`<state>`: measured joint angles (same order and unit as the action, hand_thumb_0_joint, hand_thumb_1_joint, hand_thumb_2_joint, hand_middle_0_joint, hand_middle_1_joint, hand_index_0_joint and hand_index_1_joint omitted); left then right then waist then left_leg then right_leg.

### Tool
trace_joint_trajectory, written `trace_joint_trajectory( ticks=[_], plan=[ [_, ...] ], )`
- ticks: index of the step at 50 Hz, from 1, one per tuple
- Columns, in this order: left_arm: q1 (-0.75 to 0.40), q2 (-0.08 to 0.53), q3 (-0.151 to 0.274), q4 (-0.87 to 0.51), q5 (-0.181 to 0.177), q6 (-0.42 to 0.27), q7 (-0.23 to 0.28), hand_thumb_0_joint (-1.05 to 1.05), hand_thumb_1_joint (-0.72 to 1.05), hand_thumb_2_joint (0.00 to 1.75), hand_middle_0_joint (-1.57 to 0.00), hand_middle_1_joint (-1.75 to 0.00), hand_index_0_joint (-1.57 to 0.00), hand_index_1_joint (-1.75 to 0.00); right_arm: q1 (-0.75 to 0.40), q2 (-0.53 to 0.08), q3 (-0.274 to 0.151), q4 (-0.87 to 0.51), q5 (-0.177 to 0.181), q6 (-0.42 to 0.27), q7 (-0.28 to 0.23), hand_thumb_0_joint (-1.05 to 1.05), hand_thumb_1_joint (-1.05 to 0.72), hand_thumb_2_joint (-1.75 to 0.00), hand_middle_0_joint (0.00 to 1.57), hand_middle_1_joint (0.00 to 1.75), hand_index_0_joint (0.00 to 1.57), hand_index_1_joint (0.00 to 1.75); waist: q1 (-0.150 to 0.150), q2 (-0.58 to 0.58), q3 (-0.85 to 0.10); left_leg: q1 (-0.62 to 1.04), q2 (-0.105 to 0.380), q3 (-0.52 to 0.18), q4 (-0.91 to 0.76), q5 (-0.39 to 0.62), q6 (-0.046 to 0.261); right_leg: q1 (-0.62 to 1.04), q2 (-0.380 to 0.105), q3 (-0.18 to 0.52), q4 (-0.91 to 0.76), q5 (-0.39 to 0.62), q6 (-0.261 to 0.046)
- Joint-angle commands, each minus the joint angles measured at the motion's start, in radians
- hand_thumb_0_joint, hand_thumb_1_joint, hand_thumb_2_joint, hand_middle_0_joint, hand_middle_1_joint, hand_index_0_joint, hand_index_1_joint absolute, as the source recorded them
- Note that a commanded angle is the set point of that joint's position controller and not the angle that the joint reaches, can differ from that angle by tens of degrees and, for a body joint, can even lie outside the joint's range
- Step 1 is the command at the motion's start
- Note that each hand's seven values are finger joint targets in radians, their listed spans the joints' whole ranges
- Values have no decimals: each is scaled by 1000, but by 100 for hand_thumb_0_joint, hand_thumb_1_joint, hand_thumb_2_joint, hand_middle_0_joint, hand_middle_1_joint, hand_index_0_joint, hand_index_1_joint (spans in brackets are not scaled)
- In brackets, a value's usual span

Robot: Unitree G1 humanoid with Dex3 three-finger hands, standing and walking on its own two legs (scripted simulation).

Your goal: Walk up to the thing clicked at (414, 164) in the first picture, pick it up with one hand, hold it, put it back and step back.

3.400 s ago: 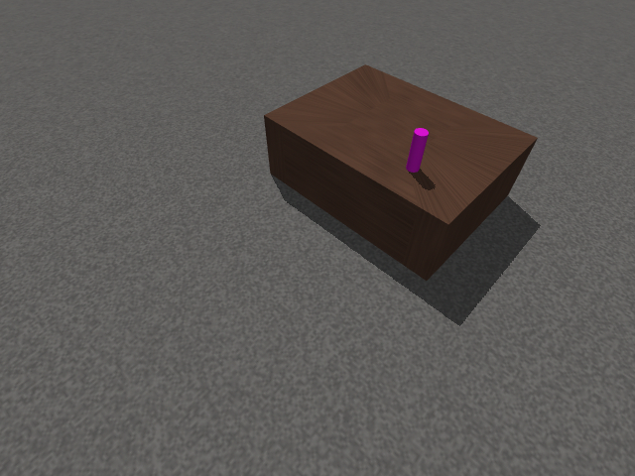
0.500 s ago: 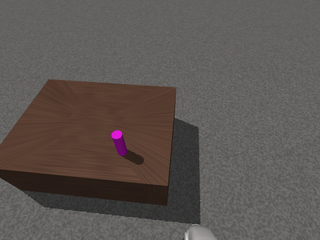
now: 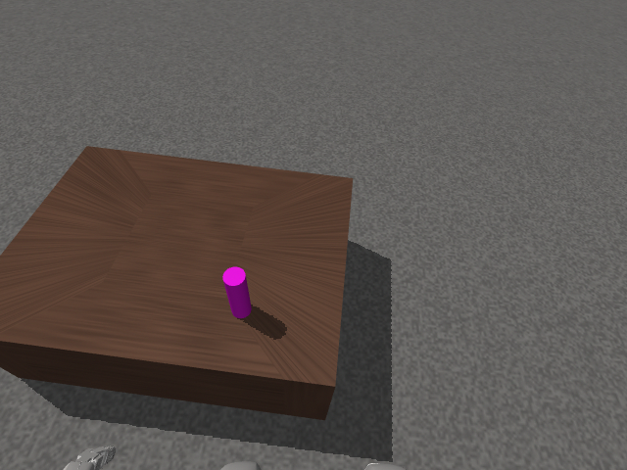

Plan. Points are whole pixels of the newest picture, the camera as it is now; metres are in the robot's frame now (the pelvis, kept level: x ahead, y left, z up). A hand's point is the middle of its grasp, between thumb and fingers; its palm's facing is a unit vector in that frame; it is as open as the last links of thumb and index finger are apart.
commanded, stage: walk up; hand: left
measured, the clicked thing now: (238, 294) +0.53 +0.19 -0.34
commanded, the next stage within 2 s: stand in 1.18 s
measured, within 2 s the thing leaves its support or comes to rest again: neither
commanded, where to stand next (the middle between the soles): +0.05 -0.03 m, yaw +1 degrees
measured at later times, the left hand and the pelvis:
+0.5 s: hand out of the picture +0.07 +0.24 -0.13, palm faces +0.03 -0.94 -0.33, open 7.4 cm; pelvis +0.00 -0.02 +0.03, yaw +1 degrees
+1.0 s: hand out of the picture +0.09 +0.24 -0.13, palm faces +0.02 -0.95 -0.32, open 7.4 cm; pelvis +0.00 -0.01 +0.03, yaw +1 degrees
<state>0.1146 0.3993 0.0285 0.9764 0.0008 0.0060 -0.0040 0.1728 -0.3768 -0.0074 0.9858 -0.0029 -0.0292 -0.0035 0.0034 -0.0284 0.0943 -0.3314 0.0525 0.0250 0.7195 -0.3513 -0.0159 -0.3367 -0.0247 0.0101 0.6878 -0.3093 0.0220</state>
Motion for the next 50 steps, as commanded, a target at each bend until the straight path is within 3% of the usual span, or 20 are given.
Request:
trace_joint_trajectory(
  ticks=[1, 4, 8, 15, 18, 26, 34, 40, 50],
  plan=[
    [-38, 183, 34, -30, -8, -15, 4, 0, 90, 90, -20, -30, -20, -30, -68, -255, -59, -44, 2, -30, -20, 0, -90, -90, 20, 30, 20, 30, 12, 144, -169, 57, 123, -163, -251, 285, 76, 125, -58, 45, -76, 262, -65],
    [-37, 182, 25, 8, -5, -10, 1, 0, 90, 90, -20, -30, -20, -30, -116, -245, -50, -26, 2, -24, -18, 0, -90, -90, 20, 30, 20, 30, 17, 116, -162, 66, 127, -154, -280, 213, 81, 136, -63, 51, -135, 193, -65],
    [-64, 186, 20, 45, -4, -16, -2, 0, 90, 90, -20, -30, -20, -30, -145, -229, -37, 7, 8, -18, -13, 0, -90, -90, 20, 30, 20, 30, 8, 71, -155, 117, 94, -115, -287, 197, 58, 134, -91, 82, -218, 222, -69],
    [-118, 181, 24, 92, 1, -21, -5, 0, 90, 90, -20, -30, -20, -30, -160, -210, -33, 67, 6, -8, -2, 0, -90, -90, 20, 30, 20, 30, -13, -16, -126, 181, 70, -88, -339, 161, 38, 103, -112, 111, -360, 114, -61],
    [-118, 170, 26, 101, 0, -21, -6, 0, 90, 90, -20, -30, -20, -30, -171, -204, -30, 83, 4, -6, 0, 0, -90, -90, 20, 30, 20, 30, -5, -17, -124, 196, 69, -83, -365, 170, 31, 115, -113, 109, -400, 91, -54],
    [-112, 163, 41, 115, 5, -16, -8, 0, 90, 90, -20, -30, -20, -30, -170, -198, -32, 103, 0, -12, -2, 0, -90, -90, 20, 30, 20, 30, 1, 1, -140, 187, 78, -82, -404, 215, 25, 176, -107, 82, -408, 136, -46],
    [-113, 157, 45, 105, 8, -9, -10, 0, 90, 90, -20, -30, -20, -30, -153, -198, -31, 101, -4, -13, -5, 0, -90, -90, 20, 30, 20, 30, -1, 27, -118, 147, 80, -93, -426, 154, 25, 180, -97, 80, -411, 92, -45],
    [-103, 149, 43, 103, 5, -7, -12, 0, 90, 90, -20, -30, -20, -30, -148, -200, -30, 100, -5, -16, -7, 0, -90, -90, 20, 30, 20, 30, 3, 43, -118, 123, 87, -110, -449, 145, 26, 205, -93, 73, -390, 146, -42],
    [-96, 147, 41, 97, 5, -9, -10, 0, 90, 90, -20, -30, -20, -30, -141, -198, -31, 90, -4, -14, -7, 0, -90, -90, 20, 30, 20, 30, -1, 31, -140, 165, 87, -93, -424, 227, 28, 205, -98, 69, -390, 203, -40]
  ],
)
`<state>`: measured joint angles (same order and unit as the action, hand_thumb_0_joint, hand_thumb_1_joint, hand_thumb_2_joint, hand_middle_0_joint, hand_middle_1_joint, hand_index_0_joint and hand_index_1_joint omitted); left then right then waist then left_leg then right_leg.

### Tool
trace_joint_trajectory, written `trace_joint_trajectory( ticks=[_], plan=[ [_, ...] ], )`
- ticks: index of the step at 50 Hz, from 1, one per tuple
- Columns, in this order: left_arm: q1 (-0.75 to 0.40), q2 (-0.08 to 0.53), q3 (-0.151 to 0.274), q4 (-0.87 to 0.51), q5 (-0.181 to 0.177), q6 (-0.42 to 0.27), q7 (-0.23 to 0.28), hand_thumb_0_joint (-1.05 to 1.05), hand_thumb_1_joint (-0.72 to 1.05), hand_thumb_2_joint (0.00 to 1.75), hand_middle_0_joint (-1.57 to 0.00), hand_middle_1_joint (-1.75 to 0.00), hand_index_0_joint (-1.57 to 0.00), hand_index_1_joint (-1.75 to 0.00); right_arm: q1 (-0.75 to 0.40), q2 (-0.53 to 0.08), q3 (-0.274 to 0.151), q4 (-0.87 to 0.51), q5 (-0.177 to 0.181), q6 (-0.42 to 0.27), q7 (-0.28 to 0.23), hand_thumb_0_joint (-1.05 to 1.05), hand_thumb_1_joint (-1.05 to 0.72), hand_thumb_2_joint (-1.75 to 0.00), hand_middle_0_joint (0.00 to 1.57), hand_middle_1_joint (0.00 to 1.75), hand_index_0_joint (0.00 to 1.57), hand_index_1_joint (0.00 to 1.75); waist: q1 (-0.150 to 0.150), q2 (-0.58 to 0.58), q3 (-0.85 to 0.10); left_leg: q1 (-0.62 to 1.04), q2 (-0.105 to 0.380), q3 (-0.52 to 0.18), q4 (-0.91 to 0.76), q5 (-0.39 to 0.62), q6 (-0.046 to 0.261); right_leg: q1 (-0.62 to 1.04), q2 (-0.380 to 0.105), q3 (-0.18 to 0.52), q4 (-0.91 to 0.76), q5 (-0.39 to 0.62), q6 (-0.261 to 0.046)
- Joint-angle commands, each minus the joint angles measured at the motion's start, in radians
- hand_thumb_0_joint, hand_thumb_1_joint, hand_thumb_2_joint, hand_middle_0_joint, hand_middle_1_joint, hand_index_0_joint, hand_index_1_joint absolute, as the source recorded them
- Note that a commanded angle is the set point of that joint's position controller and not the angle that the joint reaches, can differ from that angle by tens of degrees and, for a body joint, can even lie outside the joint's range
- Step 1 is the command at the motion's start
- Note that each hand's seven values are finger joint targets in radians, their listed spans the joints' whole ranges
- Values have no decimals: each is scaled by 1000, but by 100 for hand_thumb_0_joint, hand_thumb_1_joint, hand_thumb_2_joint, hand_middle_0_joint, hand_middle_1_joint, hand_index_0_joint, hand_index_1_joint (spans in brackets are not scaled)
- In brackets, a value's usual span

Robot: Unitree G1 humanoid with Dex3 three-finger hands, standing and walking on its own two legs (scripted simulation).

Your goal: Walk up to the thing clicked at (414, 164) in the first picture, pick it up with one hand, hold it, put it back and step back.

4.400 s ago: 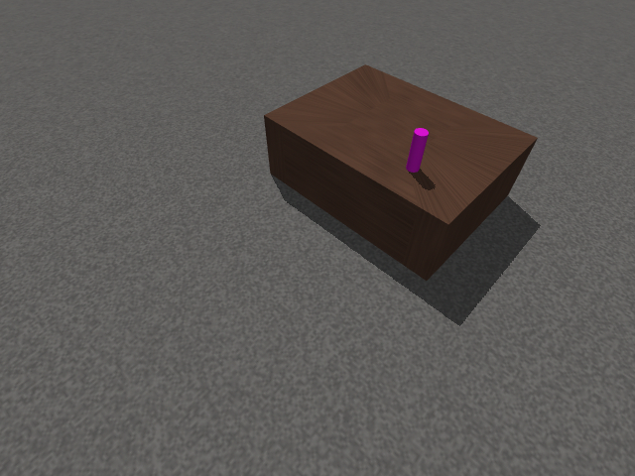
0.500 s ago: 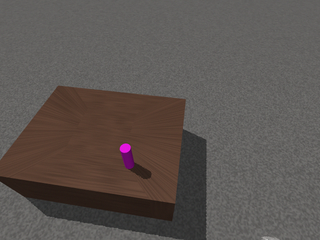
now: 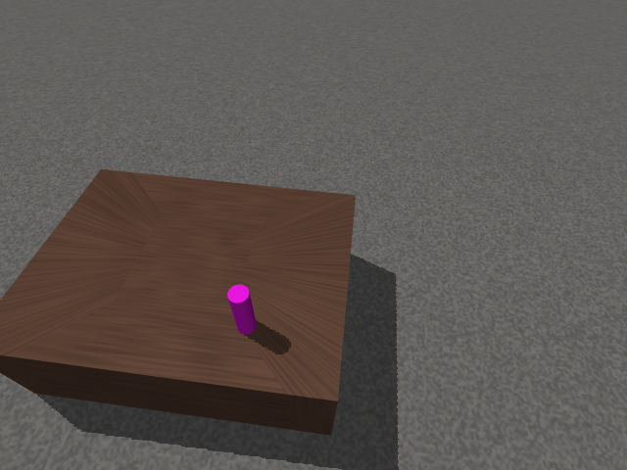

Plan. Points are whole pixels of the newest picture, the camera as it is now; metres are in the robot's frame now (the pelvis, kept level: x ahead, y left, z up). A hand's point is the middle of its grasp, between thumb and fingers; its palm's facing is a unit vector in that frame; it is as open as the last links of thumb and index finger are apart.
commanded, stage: walk up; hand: left
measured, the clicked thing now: (242, 310) +0.53 +0.19 -0.37
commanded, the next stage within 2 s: stand in 0.18 s
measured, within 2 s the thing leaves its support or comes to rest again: neither
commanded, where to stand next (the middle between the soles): +0.05 -0.02 m, yaw +0 degrees
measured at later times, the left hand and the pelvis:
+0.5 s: hand out of the picture +0.09 +0.26 -0.15, palm faces -0.01 -0.94 -0.34, open 7.4 cm; pelvis +0.02 +0.00 +0.00, yaw +0 degrees
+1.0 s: hand out of the picture +0.11 +0.25 -0.15, palm faces -0.02 -0.94 -0.35, open 7.4 cm; pelvis +0.02 +0.00 +0.00, yaw +0 degrees
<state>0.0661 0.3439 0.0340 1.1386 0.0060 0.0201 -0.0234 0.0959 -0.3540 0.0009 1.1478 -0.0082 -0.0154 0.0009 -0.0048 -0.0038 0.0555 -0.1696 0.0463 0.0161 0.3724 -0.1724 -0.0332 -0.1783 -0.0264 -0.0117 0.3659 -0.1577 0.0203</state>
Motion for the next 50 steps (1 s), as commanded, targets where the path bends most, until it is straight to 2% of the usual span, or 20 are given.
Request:
trace_joint_trajectory(
  ticks=[1, 2, 3, 5, 8, 10, 12, 14, 19, 25, 29, 34, 50],
  plan=[
    [-46, 205, 38, -64, -2, -23, 10, 0, 90, 90, -20, -30, -20, -30, -59, -219, -40, -73, 2, -27, -11, 0, -90, -90, 20, 30, 20, 30, 5, 5, -90, 2, 91, -84, -77, 56, 42, 45, -95, 91, -69, 48, -37],
    [-54, 207, 38, -65, 1, -23, 11, 0, 90, 90, -20, -30, -20, -30, -56, -220, -42, -72, 0, -26, -12, 0, -90, -90, 20, 30, 20, 30, 0, 1, -95, -5, 92, -83, -79, 53, 43, 54, -97, 90, -70, 51, -38],
    [-42, 204, 38, -63, -2, -23, 11, 0, 90, 90, -20, -30, -20, -30, -65, -219, -41, -75, 2, -26, -11, 0, -90, -90, 20, 30, 20, 30, 8, 4, -91, 12, 92, -84, -77, 60, 42, 39, -95, 89, -70, 47, -36],
    [-51, 205, 38, -63, 2, -23, 12, 0, 90, 90, -20, -30, -20, -30, -57, -224, -44, -72, 1, -25, -11, 0, -90, -90, 20, 30, 20, 30, -1, 3, -108, 12, 97, -84, -78, 57, 46, 57, -96, 85, -68, 53, -37],
    [-47, 204, 38, -63, 1, -24, 11, 0, 90, 90, -20, -30, -20, -30, -65, -216, -44, -76, 1, -23, -11, 0, -90, -90, 20, 30, 20, 30, 2, 5, -85, 11, 90, -83, -82, 53, 42, 42, -95, 86, -74, 40, -34],
    [-40, 212, 24, -61, 8, -40, 16, 0, 90, 90, -20, -30, -20, -30, -57, -203, -43, -70, -8, -14, -6, 0, -90, -90, 20, 30, 20, 30, -1, 6, -74, 16, 85, -82, -96, -15, 37, 23, -101, 96, -102, -63, -31],
    [-41, 215, 21, -62, 8, -43, 19, 0, 90, 90, -20, -30, -20, -30, -54, -212, -46, -71, -7, -11, -2, 0, -90, -90, 20, 30, 20, 30, -3, 6, -65, 19, 84, -83, -93, -23, 41, 13, -103, 100, -109, -82, -30],
    [-36, 219, 19, -63, 7, -48, 20, 0, 90, 90, -20, -30, -20, -30, -52, -210, -45, -74, -7, -13, 0, 0, -90, -90, 20, 30, 20, 30, -5, 12, -80, 33, 91, -86, -98, 19, 42, 26, -106, 94, -97, -17, -32],
    [-27, 222, 14, -66, 3, -52, 23, 0, 90, 90, -20, -30, -20, -30, -54, -211, -45, -73, -6, -18, 0, 0, -90, -90, 20, 30, 20, 30, -1, 4, -98, 62, 97, -85, -96, 109, 39, 50, -107, 84, -75, 70, -32],
    [-10, 214, 6, -62, 2, -51, 25, 0, 90, 90, -20, -30, -20, -30, -57, -217, -46, -68, -4, -15, -2, 0, -90, -90, 20, 30, 20, 30, 1, 14, -101, 74, 98, -82, -91, 140, 36, 60, -105, 75, -72, 100, -31],
    [-16, 223, 5, -63, 2, -52, 28, 0, 90, 90, -20, -30, -20, -30, -48, -210, -44, -64, -4, -10, -1, 0, -90, -90, 20, 30, 20, 30, 0, -6, -84, 57, 91, -80, -95, 98, 34, 58, -106, 78, -86, 71, -27],
    [-6, 224, 6, -63, 3, -52, 29, 0, 90, 90, -20, -30, -20, -30, -49, -214, -45, -62, -3, -13, -3, 0, -90, -90, 20, 30, 20, 30, 3, 5, -112, 86, 99, -76, -87, 178, 36, 82, -112, 74, -68, 157, -31],
    [-16, 231, 6, -68, 1, -50, 30, 0, 90, 90, -20, -30, -20, -30, -42, -210, -43, -63, -4, -11, -4, 0, -90, -90, 20, 30, 20, 30, 3, 5, -81, 74, 97, -73, -107, 126, 30, 76, -109, 77, -84, 102, -34]
  ],
)
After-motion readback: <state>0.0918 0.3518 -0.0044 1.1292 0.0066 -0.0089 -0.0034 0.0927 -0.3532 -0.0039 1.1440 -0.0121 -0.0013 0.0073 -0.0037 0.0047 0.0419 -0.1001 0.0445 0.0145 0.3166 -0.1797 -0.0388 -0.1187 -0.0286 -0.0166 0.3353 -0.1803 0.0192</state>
